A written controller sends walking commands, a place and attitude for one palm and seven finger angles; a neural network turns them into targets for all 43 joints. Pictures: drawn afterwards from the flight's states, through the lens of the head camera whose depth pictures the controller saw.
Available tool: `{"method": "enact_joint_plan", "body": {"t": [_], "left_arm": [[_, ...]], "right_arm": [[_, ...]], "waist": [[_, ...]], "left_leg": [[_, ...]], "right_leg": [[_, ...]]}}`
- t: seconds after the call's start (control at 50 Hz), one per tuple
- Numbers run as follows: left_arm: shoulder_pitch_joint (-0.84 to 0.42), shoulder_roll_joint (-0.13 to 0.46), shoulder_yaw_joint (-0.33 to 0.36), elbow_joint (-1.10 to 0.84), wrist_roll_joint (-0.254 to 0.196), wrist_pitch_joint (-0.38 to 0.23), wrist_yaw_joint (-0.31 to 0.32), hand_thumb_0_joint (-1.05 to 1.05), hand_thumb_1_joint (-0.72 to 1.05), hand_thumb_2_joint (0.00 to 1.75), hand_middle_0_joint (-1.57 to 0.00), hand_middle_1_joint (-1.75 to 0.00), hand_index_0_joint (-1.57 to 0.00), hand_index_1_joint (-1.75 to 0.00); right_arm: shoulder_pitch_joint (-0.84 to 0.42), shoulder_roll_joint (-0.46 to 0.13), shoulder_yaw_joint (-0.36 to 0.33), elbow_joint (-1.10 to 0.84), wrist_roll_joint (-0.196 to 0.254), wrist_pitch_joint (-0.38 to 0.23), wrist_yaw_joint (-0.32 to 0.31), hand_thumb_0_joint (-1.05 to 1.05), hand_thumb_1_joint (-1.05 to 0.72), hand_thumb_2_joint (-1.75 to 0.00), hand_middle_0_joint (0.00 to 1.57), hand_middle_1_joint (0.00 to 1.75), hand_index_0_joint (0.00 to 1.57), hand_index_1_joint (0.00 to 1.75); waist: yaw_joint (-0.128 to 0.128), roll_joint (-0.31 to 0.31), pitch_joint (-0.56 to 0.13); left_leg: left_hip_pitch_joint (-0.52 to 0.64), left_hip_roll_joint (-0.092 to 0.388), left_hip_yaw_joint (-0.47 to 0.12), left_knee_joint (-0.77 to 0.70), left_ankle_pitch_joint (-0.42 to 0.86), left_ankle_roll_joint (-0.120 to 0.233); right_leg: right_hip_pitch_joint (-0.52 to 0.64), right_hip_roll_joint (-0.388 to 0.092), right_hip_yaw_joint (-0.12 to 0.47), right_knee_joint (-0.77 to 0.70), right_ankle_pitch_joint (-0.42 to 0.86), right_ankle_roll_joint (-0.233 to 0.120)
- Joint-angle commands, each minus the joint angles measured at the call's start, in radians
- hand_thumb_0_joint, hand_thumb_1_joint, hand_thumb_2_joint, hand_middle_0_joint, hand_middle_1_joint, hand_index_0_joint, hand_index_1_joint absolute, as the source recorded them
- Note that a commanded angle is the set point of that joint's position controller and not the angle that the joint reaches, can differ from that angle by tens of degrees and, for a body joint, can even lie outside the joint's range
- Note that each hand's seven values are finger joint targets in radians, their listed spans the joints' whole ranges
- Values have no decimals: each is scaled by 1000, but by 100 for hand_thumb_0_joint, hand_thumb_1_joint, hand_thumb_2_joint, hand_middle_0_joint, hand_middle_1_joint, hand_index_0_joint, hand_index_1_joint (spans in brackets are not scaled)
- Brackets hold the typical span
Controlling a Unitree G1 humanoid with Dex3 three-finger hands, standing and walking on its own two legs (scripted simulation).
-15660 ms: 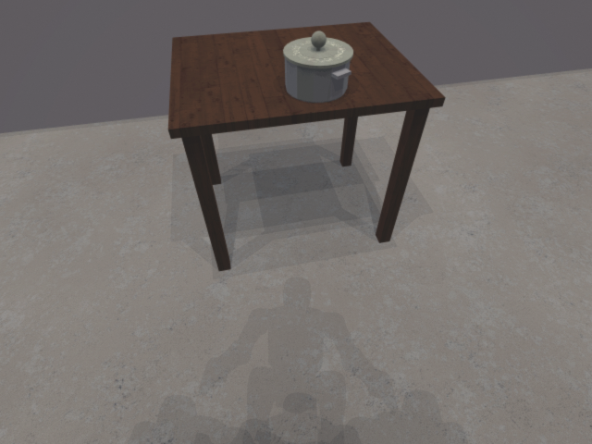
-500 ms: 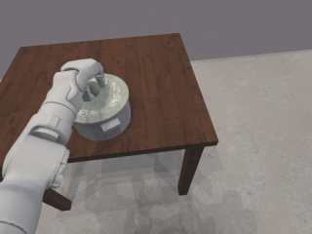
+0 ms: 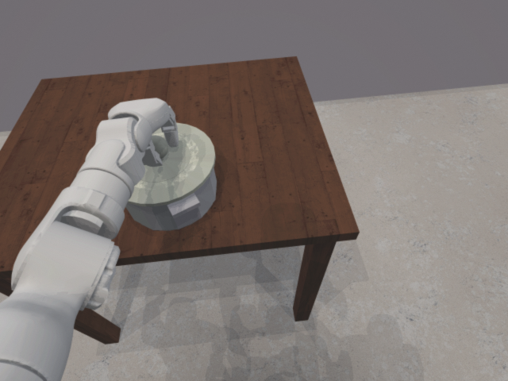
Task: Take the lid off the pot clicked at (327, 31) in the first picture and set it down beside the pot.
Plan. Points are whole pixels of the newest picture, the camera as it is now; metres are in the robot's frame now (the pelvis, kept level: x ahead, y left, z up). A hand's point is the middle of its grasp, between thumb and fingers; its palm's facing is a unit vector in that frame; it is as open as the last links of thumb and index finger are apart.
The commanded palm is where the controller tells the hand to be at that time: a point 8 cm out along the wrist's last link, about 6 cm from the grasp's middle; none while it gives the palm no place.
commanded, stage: close the fingers and squeeze the knob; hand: left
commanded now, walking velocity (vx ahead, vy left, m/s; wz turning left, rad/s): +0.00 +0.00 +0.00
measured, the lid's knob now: (155, 147) +0.50 +0.16 +0.09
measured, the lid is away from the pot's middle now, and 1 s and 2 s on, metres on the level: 0.01 0.00 0.01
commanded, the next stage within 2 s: lift the lid straight up in 0.58 s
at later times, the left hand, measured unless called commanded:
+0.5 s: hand (150, 147) +0.48 +0.16 +0.11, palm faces -0.37 -0.05 -0.93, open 7.0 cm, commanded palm +0.48 +0.16 +0.17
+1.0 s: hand (141, 139) +0.48 +0.17 +0.13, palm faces -0.34 -0.06 -0.94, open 7.0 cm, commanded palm +0.48 +0.17 +0.20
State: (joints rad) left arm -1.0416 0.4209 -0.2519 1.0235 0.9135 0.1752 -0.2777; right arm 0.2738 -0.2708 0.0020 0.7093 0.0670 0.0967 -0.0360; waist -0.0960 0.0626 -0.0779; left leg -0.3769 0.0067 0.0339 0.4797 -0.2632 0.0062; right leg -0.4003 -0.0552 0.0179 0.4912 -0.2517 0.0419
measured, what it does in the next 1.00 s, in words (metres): stands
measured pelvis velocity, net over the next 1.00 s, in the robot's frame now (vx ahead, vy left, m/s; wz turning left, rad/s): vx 0.00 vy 0.00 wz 0.00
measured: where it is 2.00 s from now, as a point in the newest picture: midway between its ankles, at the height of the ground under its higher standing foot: outside the picture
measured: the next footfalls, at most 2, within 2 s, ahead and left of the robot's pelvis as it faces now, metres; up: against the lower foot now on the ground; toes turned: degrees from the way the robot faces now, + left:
none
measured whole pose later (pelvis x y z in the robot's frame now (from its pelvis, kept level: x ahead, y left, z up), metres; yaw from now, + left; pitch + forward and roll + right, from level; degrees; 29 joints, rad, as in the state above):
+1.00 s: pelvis +0.00 +0.00 +0.00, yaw +0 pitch +9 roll +0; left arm -1.05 0.46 -0.22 1.00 0.91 0.16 -0.30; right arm 0.30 -0.28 0.00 0.71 0.07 0.07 -0.05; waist -0.11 0.06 -0.07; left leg -0.36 0.01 0.04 0.47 -0.26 0.01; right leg -0.38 -0.05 0.02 0.47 -0.24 0.04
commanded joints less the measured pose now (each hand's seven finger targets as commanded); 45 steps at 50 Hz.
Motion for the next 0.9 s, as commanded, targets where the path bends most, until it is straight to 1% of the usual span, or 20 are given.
{"method": "enact_joint_plan", "body": {"t": [0.0, 0.02, 0.04, 0.08, 0.1, 0.16, 0.26, 0.3, 0.4, 0.42, 0.48, 0.52, 0.56, 0.58, 0.62, 0.66, 0.76, 0.82, 0.84, 0.88], "left_arm": [[-533, 196, 56, -160, 6, 8, 37, 0, 58, 51, -83, -101, -82, -102], [-549, 170, 40, -184, -4, 2, 31, 0, 57, 53, -82, -101, -82, -102], [-535, 185, 48, -148, 3, 7, 30, 0, 56, 54, -81, -101, -81, -101], [-551, 250, 97, -188, 5, 2, 33, 0, 57, 55, -80, -100, -80, -101], [-534, 218, 70, -177, 5, 2, 27, 0, 57, 56, -80, -100, -80, -101], [-529, 230, 78, -161, 6, -1, 24, 0, 60, 57, -80, -100, -81, -101], [-532, 237, 78, -174, 16, -6, 28, 0, 64, 59, -82, -101, -83, -102], [-550, 203, 49, -176, 14, -1, 29, 0, 66, 60, -83, -102, -84, -102], [-538, 248, 91, -187, 16, -4, 36, 0, 71, 63, -85, -103, -86, -103], [-537, 210, 66, -194, 8, -8, 30, 0, 72, 63, -86, -103, -86, -103], [-532, 235, 75, -114, 10, 12, 33, 0, 75, 65, -87, -104, -88, -104], [-552, 278, 107, -148, 14, 1, 34, 0, 77, 66, -88, -104, -89, -105], [-549, 234, 70, -145, 20, 0, 31, 0, 79, 67, -89, -105, -90, -105], [-553, 257, 88, -155, 22, -2, 31, 0, 79, 68, -90, -105, -90, -105], [-533, 240, 78, -124, 17, -1, 25, 0, 80, 68, -90, -105, -91, -105], [-528, 274, 97, -84, 24, 3, 26, 0, 81, 69, -90, -106, -91, -106], [-610, 321, 129, -240, 26, -30, 34, 0, 81, 69, -91, -106, -92, -106], [-557, 274, 106, -186, 14, -15, 31, 0, 81, 69, -91, -106, -92, -106], [-573, 309, 123, -190, 16, -10, 33, 0, 82, 69, -91, -106, -92, -106], [-613, 308, 116, -228, 11, -10, 33, 0, 82, 69, -91, -106, -92, -106]], "right_arm": [[25, -133, -42, -87, -4, -29, -12, 0, -90, -90, 20, 30, 20, 30], [22, -133, -43, -90, -4, -31, -13, 0, -90, -90, 20, 30, 20, 30], [26, -136, -44, -82, -3, -27, -13, 0, -90, -90, 20, 30, 20, 30], [27, -135, -42, -91, -7, -30, -14, 0, -90, -90, 20, 30, 20, 30], [22, -132, -40, -95, -5, -29, -16, 0, -90, -90, 20, 30, 20, 30], [25, -134, -41, -92, -3, -26, -19, 0, -90, -90, 20, 30, 20, 30], [30, -136, -41, -89, -3, -24, -18, 0, -90, -90, 20, 30, 20, 30], [26, -134, -41, -89, -2, -23, -17, 0, -90, -90, 20, 30, 20, 30], [30, -135, -43, -93, -4, -26, -16, 0, -90, -90, 20, 30, 20, 30], [26, -132, -42, -98, -5, -29, -17, 0, -90, -90, 20, 30, 20, 30], [37, -142, -39, -79, 0, -23, -21, 0, -90, -90, 20, 30, 20, 30], [32, -144, -39, -87, -3, -28, -24, 0, -90, -90, 20, 30, 20, 30], [39, -137, -41, -88, -4, -31, -24, 0, -90, -90, 20, 30, 20, 30], [44, -140, -42, -85, -4, -31, -23, 0, -90, -90, 20, 30, 20, 30], [41, -141, -40, -86, -4, -30, -24, 0, -90, -90, 20, 30, 20, 30], [50, -146, -40, -79, -2, -29, -27, 0, -90, -90, 20, 30, 20, 30], [47, -133, -43, -104, -7, -49, -28, 0, -90, -90, 20, 30, 20, 30], [47, -133, -45, -97, -4, -48, -25, 0, -90, -90, 20, 30, 20, 30], [46, -140, -42, -90, -3, -46, -23, 0, -90, -90, 20, 30, 20, 30], [37, -136, -41, -95, -1, -55, -22, 0, -90, -90, 20, 30, 20, 30]], "waist": [[-23, -93, -388], [-25, -78, -392], [-29, -93, -372], [-15, -83, -416], [-19, -80, -407], [-22, -107, -384], [-20, -74, -386], [-27, -58, -368], [-14, -64, -409], [-15, -53, -404], [-29, -101, -338], [-18, -84, -383], [-26, -69, -388], [-24, -72, -400], [-26, -80, -377], [-31, -101, -348], [-13, -9, -476], [-17, -63, -420], [-16, -59, -404], [-16, -46, -411]], "left_leg": [[222, -35, 2, -9, 368, 59], [228, -34, 3, -8, 382, 61], [222, -32, 3, -7, 361, 59], [226, -37, 6, -7, 364, 63], [223, -40, 10, -7, 375, 63], [205, -38, 11, -7, 365, 65], [218, -33, 5, -10, 374, 61], [220, -33, 8, -11, 362, 59], [227, -34, 2, -10, 382, 60], [225, -36, 3, -8, 395, 61], [178, -35, 9, -21, 308, 61], [184, -37, 9, -20, 321, 63], [205, -36, 9, -16, 334, 63], [213, -33, 6, -14, 352, 62], [190, -36, 7, -14, 336, 62], [171, -36, 13, -19, 291, 63], [265, -33, -2, -10, 396, 64], [237, -31, -2, -12, 420, 65], [228, -30, 1, -20, 381, 62], [239, -36, -2, -24, 371, 65]], "right_leg": [[128, 66, -66, -16, 393, -64], [124, 64, -65, -20, 399, -65], [113, 66, -65, -19, 383, -63], [157, 63, -58, -17, 409, -63], [156, 63, -58, -17, 423, -63], [155, 64, -58, -21, 420, -61], [140, 64, -62, -21, 404, -64], [118, 65, -64, -22, 391, -65], [152, 65, -62, -18, 407, -67], [146, 65, -63, -20, 415, -68], [124, 67, -63, -29, 364, -63], [154, 64, -57, -25, 382, -66], [137, 65, -59, -25, 381, -65], [143, 65, -61, -23, 392, -65], [134, 66, -61, -27, 381, -66], [124, 67, -58, -32, 353, -62], [171, 64, -56, -20, 414, -66], [163, 67, -61, -31, 427, -65], [161, 66, -61, -32, 410, -63], [168, 66, -62, -33, 409, -65]]}}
